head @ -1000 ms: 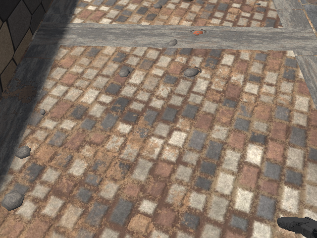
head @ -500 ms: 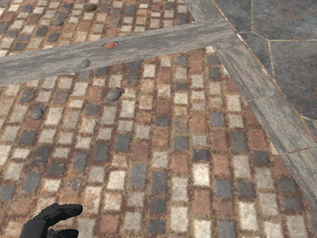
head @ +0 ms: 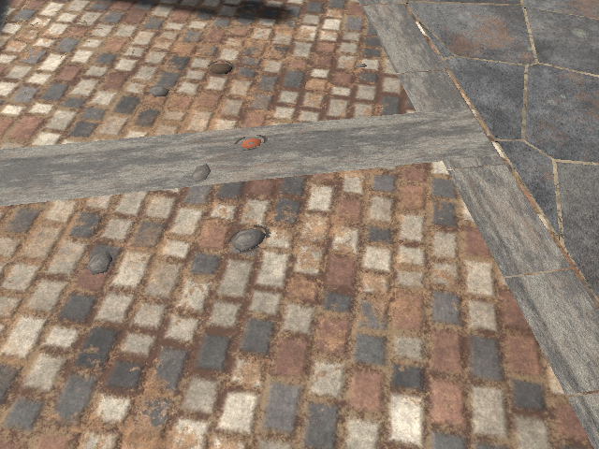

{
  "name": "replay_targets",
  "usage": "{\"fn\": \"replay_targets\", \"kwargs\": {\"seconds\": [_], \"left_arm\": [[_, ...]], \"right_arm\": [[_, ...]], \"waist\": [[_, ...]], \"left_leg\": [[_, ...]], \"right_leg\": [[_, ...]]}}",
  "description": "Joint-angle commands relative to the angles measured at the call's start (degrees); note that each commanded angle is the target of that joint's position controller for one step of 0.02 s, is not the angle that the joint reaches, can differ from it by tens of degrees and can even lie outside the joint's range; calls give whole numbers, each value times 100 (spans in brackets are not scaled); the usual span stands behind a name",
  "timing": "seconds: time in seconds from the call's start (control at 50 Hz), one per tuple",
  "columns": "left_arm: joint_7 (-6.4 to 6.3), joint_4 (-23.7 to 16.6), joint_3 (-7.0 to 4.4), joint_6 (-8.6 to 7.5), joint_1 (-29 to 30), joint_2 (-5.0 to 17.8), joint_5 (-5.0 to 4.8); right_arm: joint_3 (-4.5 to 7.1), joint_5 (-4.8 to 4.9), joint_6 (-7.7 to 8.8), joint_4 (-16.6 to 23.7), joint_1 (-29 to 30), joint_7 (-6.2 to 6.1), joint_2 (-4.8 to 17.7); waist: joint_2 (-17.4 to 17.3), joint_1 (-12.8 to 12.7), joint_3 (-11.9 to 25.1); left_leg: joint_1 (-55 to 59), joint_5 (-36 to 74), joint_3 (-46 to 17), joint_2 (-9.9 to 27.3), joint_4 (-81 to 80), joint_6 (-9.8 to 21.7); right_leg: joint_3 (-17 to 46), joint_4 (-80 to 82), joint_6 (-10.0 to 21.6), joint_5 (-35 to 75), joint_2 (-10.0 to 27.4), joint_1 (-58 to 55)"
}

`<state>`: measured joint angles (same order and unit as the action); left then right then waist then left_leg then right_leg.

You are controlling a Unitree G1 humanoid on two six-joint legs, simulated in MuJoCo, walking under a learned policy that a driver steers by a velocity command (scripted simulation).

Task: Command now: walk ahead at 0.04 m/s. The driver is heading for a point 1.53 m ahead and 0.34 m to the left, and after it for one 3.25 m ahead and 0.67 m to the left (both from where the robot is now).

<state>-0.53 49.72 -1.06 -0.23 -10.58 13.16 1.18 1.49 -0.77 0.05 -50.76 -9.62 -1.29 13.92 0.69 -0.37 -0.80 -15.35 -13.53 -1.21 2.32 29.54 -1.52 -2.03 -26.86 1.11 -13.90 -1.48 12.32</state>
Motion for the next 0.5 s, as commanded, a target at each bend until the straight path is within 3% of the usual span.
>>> {"fn": "replay_targets", "kwargs": {"seconds": [0.02,0.2,0.5], "left_arm": [[-58,-135,-169,-31,-13,657,-34],[-109,366,-197,44,-9,648,-89],[-166,963,-156,53,-17,651,-89]], "right_arm": [[139,39,127,98,13,-11,708],[136,65,60,-285,154,-40,681],[132,56,-23,-796,168,-88,601]], "waist": [[-440,33,251],[-92,35,265],[-108,28,26]], "left_leg": [[383,1151,-276,239,-482,196],[572,1647,-169,131,-431,284],[549,1115,-51,-8,-619,241]], "right_leg": [[323,368,74,700,319,-46],[273,321,5,1263,346,-330],[236,470,-26,837,363,-252]]}}
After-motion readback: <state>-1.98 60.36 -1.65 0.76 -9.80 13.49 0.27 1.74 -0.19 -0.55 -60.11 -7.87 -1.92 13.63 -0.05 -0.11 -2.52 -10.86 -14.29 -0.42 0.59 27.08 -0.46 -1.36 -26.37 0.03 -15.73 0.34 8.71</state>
